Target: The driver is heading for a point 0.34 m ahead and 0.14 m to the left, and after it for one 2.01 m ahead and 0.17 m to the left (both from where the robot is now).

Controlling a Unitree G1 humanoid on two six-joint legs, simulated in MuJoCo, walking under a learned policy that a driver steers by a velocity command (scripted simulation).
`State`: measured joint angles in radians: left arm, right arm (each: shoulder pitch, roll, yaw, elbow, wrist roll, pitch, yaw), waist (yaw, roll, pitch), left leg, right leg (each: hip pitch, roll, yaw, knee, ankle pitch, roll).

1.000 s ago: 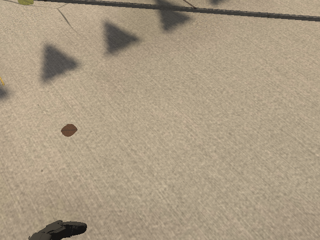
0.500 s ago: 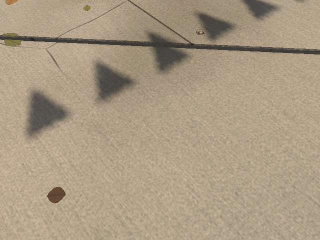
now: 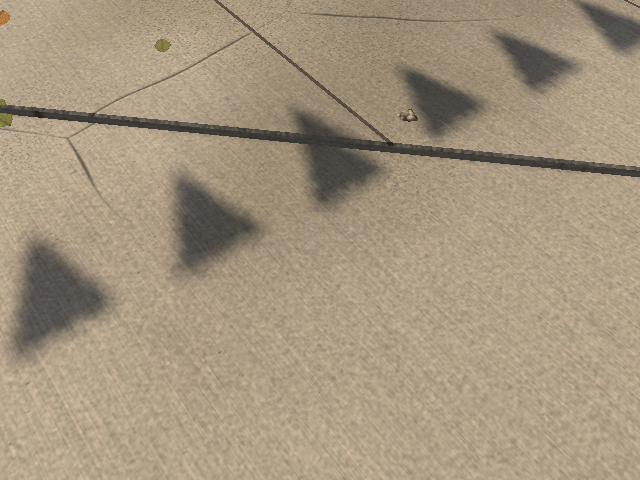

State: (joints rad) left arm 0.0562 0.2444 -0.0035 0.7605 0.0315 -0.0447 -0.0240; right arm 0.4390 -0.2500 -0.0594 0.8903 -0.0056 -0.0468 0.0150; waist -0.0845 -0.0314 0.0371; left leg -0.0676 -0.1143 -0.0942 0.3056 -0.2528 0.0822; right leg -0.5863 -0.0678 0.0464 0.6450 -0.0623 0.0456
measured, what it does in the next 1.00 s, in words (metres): walks ahead, turning left: right foot, then left foot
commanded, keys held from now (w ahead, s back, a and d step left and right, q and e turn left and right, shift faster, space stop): w+q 0.32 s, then q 0.42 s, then e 0.26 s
